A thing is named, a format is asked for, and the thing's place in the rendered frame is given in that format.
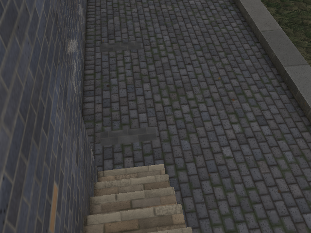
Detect stairs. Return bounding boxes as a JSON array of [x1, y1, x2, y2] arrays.
[[84, 164, 192, 233]]

